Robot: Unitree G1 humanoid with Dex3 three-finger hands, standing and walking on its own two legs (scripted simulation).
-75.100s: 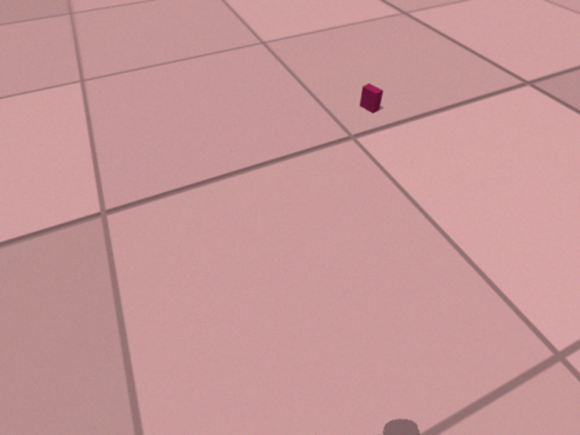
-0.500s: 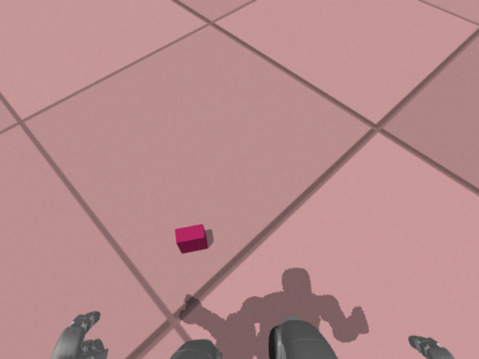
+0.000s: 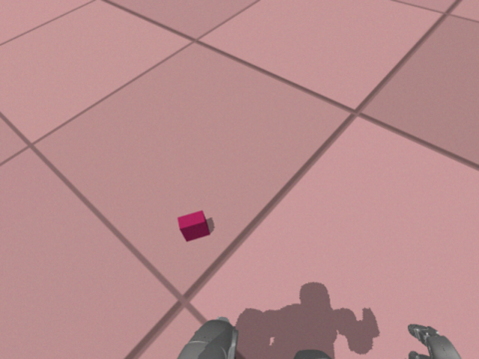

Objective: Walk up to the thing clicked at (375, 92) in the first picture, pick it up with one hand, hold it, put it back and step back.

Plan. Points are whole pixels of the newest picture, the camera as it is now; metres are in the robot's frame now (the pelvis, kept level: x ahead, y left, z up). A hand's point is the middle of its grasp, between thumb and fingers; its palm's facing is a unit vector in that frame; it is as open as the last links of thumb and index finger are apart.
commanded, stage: step back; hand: left
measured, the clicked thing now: (194, 226) +0.67 +0.30 -0.70
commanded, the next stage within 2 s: stand in 1.86 s
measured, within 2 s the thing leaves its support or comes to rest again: neither
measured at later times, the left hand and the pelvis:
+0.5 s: hand out of the picture -0.07 +0.28 -0.15, palm faces +0.04 -0.93 -0.36, open 7.4 cm; pelvis -0.17 +0.01 +0.00, yaw +2 degrees
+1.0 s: hand out of the picture -0.26 +0.29 -0.15, palm faces +0.09 -0.92 -0.37, open 7.4 cm; pelvis -0.32 +0.01 +0.00, yaw +5 degrees
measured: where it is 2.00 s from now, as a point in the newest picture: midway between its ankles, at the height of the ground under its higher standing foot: outside the picture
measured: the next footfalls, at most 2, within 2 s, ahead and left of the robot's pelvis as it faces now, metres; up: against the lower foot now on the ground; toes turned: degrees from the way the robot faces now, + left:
left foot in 0.22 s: -0.08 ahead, +0.14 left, +0.00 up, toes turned +2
right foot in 0.58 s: -0.19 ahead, -0.13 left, +0.00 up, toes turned +4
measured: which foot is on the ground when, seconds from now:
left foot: up 0.00-0.20, down 0.22-0.62, up 0.64-0.88, down 0.90-1.00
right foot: down 0.00-0.26, up 0.28-0.56, down 0.58-0.92, up 0.94-1.00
